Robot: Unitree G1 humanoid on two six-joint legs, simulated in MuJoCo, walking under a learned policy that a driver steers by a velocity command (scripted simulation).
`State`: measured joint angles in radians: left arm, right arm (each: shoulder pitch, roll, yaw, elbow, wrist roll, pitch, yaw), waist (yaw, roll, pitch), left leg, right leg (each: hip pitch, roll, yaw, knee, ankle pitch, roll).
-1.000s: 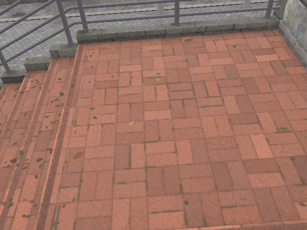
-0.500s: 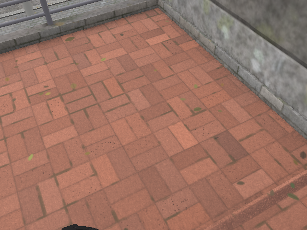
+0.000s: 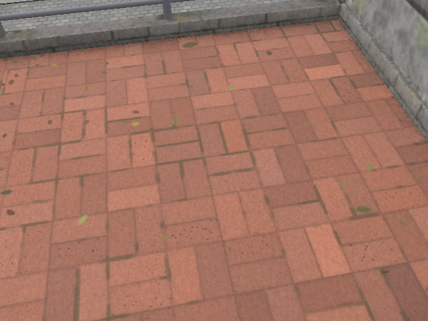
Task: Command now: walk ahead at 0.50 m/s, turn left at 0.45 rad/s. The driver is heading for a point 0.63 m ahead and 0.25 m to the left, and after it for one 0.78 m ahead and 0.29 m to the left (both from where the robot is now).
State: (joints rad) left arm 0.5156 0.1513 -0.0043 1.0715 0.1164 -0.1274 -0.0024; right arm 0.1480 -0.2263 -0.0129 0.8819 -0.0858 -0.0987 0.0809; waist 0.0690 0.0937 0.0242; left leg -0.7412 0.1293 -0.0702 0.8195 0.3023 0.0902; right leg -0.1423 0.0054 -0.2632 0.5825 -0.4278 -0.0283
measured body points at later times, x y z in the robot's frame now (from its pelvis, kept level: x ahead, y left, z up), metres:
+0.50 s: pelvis +0.33 +0.08 -0.13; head +0.36 +0.09 +0.32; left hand +0.44 +0.39 -0.22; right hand +0.45 -0.15 -0.27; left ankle +0.28 +0.18 -0.87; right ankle +0.51 -0.05 -0.79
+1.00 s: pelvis +0.56 +0.12 -0.12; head +0.61 +0.14 +0.32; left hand +0.46 +0.39 -0.25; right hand +0.87 +0.02 -0.23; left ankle +0.60 +0.31 -0.82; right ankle +0.60 +0.01 -0.87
